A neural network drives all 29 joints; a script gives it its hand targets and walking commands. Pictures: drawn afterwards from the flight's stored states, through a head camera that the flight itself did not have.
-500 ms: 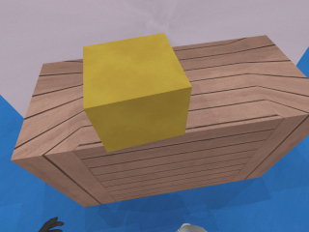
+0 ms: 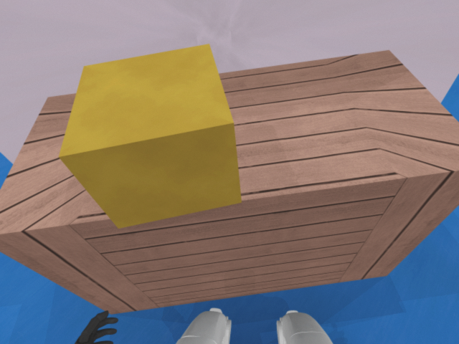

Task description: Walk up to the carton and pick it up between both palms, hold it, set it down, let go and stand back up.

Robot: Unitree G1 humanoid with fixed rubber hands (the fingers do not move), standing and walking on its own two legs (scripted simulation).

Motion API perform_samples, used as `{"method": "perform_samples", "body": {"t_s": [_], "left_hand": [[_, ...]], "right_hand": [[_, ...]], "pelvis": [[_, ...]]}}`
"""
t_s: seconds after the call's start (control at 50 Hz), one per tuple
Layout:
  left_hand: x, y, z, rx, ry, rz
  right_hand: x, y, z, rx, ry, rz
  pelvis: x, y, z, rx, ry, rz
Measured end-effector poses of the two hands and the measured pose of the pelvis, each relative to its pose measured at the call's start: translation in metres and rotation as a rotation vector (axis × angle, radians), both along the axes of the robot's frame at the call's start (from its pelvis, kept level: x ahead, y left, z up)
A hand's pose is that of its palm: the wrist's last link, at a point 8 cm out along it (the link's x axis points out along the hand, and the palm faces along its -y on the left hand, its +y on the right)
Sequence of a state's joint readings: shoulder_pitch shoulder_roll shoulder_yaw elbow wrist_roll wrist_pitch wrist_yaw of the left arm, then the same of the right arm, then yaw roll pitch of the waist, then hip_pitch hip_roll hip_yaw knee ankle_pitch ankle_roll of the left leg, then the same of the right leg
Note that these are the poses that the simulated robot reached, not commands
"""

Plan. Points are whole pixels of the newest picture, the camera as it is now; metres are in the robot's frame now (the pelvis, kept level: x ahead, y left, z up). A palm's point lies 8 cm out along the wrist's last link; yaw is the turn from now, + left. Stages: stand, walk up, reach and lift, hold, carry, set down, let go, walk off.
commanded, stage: walk up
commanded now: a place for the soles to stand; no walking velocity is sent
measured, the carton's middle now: (164, 135) +0.50 +0.14 +0.08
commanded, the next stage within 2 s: none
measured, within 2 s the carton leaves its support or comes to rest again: neither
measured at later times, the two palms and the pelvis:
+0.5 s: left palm out of the picture +0.13 +0.39 -0.05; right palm out of the picture +0.07 -0.28 -0.05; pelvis +0.03 +0.06 +0.03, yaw +4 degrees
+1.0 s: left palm out of the picture +0.11 +0.37 -0.06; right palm out of the picture +0.07 -0.27 -0.05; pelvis +0.02 +0.05 +0.04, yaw +5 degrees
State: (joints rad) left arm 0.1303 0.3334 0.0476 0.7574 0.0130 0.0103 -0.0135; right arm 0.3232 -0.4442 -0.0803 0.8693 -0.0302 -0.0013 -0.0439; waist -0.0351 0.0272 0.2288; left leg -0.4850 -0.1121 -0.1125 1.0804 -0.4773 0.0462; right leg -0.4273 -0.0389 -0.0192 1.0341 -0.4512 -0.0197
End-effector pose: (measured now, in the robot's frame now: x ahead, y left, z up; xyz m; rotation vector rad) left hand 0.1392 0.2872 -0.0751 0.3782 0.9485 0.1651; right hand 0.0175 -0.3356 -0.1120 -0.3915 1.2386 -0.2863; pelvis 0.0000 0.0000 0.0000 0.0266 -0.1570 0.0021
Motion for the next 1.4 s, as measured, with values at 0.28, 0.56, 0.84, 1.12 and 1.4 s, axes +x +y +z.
{"method": "perform_samples", "body": {"t_s": [0.28, 0.56, 0.84, 1.12, 1.4], "left_hand": [[-0.064, 0.093, 0.009, 0.062, 0.173, 0.09], [-0.004, 0.096, 0.022, 0.058, 0.069, 0.071], [-0.046, 0.054, 0.027, 0.013, 0.135, 0.116], [-0.032, 0.09, 0.012, -0.028, 0.083, 0.115], [-0.08, 0.079, 0.019, -0.004, 0.18, 0.151]], "right_hand": [[0.034, 0.051, 0.039, -0.004, -0.041, 0.057], [0.054, 0.048, 0.059, -0.026, -0.052, 0.085], [0.063, 0.037, 0.055, 0.023, -0.071, 0.078], [0.057, 0.065, 0.074, -0.036, -0.113, 0.107], [0.059, 0.063, 0.061, 0.019, -0.093, 0.114]], "pelvis": [[0.013, 0.05, 0.022, -0.015, 0.081, 0.051], [0.03, 0.047, 0.032, -0.004, 0.1, 0.068], [0.032, 0.03, 0.044, 0.016, 0.09, 0.076], [0.018, 0.055, 0.04, -0.02, 0.085, 0.08], [0.015, 0.046, 0.045, -0.015, 0.12, 0.086]]}}
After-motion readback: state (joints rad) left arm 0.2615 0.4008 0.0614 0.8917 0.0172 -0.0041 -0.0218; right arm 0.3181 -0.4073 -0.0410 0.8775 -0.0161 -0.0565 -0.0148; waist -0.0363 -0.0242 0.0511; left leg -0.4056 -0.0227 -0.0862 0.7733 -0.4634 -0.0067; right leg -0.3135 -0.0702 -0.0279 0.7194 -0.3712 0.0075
